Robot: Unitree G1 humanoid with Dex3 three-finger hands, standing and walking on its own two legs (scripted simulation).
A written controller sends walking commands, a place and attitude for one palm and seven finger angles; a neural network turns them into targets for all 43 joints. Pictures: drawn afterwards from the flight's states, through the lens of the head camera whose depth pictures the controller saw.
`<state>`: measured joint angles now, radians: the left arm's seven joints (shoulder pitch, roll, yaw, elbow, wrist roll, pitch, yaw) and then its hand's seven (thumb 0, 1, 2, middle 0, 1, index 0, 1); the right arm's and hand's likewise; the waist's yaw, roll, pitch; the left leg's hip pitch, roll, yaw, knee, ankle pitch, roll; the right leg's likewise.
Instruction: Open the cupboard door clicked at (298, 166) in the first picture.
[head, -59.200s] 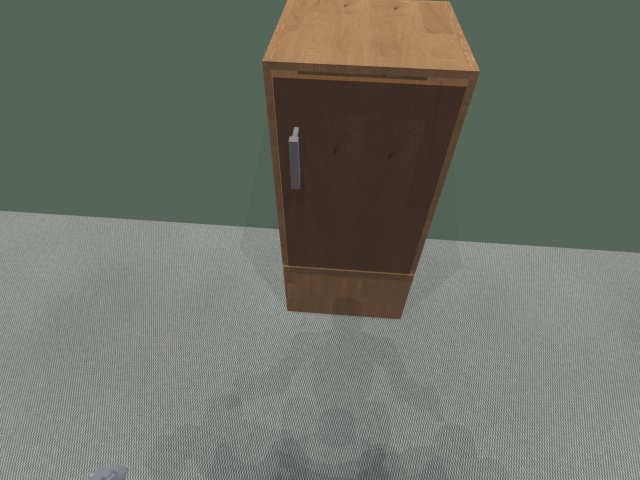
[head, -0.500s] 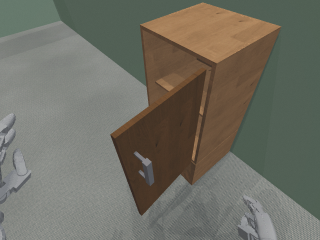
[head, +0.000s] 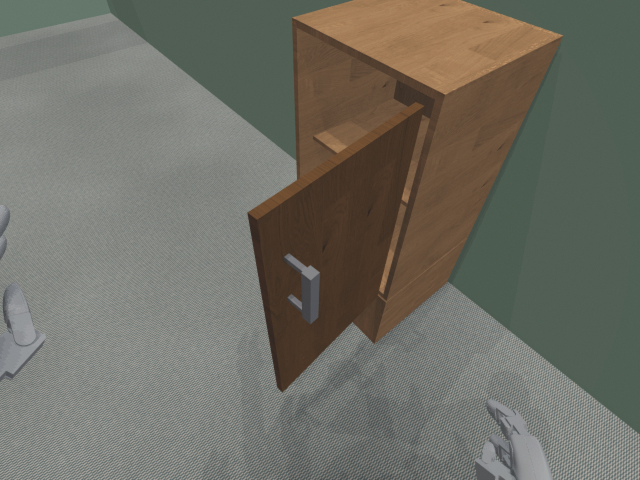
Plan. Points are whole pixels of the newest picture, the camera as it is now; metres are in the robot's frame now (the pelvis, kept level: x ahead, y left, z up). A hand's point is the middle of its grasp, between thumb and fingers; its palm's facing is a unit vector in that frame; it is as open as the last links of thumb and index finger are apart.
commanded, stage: step back with the hand held close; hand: left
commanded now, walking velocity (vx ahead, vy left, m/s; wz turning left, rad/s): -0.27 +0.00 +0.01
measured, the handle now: (301, 289) +0.40 +0.06 -0.03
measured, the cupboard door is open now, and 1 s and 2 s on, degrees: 97 97 97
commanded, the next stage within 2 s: stop stepping back and stand still in 0.90 s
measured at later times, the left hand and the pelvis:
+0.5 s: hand out of the picture +0.15 +0.27 +0.17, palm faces +0.48 -0.72 -0.51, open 7.4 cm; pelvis -0.05 -0.01 -0.01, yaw +2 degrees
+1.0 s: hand out of the picture +0.09 +0.26 +0.17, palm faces +0.39 -0.82 -0.41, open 7.4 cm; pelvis -0.14 +0.01 +0.00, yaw -4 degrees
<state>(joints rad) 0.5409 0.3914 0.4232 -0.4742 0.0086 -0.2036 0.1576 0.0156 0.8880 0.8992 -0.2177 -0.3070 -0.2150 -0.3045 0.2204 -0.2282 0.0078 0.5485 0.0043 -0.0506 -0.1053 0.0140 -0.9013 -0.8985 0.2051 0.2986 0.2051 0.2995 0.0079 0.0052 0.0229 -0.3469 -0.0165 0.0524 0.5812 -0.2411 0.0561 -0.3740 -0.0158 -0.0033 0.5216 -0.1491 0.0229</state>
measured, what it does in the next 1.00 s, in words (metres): walks backwards: right foot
